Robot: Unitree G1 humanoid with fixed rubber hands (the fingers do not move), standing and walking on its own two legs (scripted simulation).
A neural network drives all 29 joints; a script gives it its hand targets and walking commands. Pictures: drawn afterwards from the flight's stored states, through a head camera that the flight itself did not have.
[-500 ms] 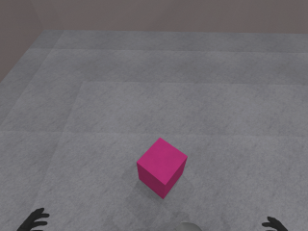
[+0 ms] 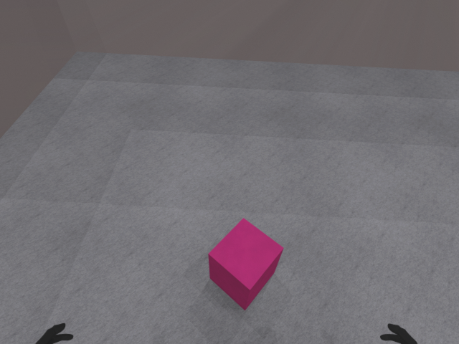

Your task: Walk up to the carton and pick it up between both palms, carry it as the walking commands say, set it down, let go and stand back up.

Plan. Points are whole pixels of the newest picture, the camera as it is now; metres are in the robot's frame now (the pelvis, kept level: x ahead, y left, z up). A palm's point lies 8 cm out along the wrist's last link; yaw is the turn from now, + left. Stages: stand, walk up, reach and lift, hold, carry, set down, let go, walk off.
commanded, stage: walk up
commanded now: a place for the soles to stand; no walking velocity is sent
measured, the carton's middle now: (244, 264) +0.53 -0.08 -0.65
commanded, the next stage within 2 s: none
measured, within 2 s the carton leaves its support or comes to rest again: neither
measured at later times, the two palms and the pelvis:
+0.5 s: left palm out of the picture +0.12 +0.33 -0.09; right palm out of the picture +0.12 -0.32 -0.10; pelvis +0.01 +0.01 +0.00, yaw -2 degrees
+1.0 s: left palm (13, 259) +0.29 +0.42 -0.06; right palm out of the picture +0.04 -0.24 -0.12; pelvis +0.09 +0.10 -0.02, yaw -17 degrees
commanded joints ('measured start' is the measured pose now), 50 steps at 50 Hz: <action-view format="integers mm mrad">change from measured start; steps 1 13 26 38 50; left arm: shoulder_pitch -77 -80 229 239 520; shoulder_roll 169 156 333 294 415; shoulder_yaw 32 34 161 113 172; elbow -37 -29 -105 -230 -283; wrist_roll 1 6 34 15 40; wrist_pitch -9 -10 -63 -63 -109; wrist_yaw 4 11 69 102 116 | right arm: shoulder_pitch -55 -30 -43 66 202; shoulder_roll -186 -166 -164 -314 -141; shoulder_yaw -31 -41 -130 -198 -131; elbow -35 -27 -280 -454 -571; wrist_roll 5 2 -74 -63 -57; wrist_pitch -8 3 62 63 71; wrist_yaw -3 -6 82 98 92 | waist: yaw -8 -16 33 -81 61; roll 26 11 -96 146 -144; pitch -67 -119 -43 109 -67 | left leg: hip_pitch -65 7 -523 -131 -659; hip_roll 88 84 39 334 -16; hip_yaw -73 -44 -141 -531 -30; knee -121 -138 502 -324 656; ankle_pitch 188 310 -243 -659 -241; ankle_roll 76 57 73 252 65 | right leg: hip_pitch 115 168 298 -486 425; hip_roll -70 -72 -295 15 -335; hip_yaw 107 86 586 74 767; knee -94 -110 -212 719 -171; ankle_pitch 59 160 -371 -331 -226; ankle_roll -62 -59 -292 -54 -213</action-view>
